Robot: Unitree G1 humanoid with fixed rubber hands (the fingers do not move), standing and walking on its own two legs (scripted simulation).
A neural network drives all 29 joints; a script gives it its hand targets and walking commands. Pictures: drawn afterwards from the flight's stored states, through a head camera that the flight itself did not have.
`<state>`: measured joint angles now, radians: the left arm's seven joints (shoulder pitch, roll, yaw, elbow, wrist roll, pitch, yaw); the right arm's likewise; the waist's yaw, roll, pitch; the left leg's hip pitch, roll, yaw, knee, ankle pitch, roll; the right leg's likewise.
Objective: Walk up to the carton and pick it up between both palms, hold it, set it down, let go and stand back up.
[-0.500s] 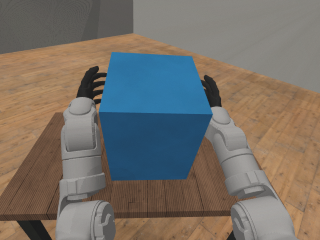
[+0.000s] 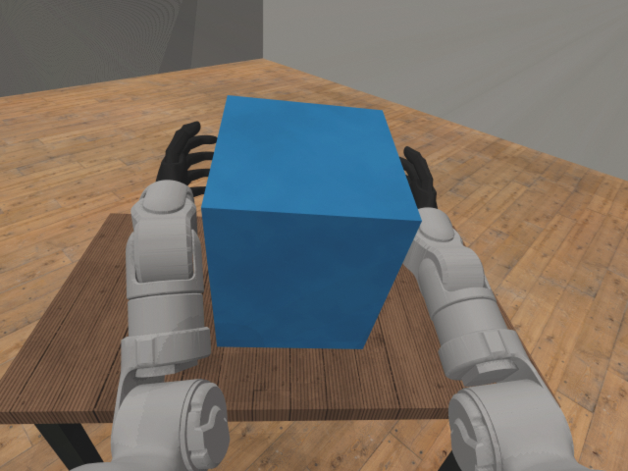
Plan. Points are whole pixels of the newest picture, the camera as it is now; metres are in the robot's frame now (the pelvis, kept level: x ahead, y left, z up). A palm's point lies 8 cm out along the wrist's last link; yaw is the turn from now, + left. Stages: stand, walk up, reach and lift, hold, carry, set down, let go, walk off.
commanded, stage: hold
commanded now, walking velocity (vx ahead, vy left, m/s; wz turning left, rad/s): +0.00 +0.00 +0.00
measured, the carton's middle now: (299, 229) +0.38 +0.01 +0.18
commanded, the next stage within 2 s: none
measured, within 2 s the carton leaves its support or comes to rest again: neither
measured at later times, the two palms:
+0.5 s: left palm (175, 194) +0.36 +0.15 +0.24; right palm (415, 207) +0.37 -0.14 +0.22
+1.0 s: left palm (176, 183) +0.36 +0.15 +0.26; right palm (424, 208) +0.36 -0.14 +0.23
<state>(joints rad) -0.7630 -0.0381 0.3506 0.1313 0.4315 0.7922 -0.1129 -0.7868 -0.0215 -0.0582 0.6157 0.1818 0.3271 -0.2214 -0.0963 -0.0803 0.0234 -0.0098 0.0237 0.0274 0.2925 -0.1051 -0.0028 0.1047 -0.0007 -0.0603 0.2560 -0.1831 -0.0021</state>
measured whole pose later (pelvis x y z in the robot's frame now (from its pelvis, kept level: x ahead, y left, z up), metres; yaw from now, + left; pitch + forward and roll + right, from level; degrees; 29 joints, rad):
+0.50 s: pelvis +0.01 +0.00 +0.00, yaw +0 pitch -11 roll +0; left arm -0.69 -0.04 0.34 0.05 0.41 0.81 -0.11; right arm -0.77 -0.04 0.02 0.57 0.24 0.35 -0.24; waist -0.10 -0.08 0.02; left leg 0.01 0.02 0.02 0.30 -0.12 -0.01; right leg 0.13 0.00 -0.07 0.25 -0.20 0.00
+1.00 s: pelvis +0.00 +0.00 +0.00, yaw +0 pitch -11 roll +0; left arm -0.76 -0.04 0.36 0.11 0.43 0.81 -0.13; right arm -0.78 -0.03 -0.02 0.58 0.21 0.35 -0.24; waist -0.10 -0.07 0.02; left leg 0.00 0.03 0.03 0.29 -0.10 0.00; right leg 0.11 0.00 -0.05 0.26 -0.18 0.00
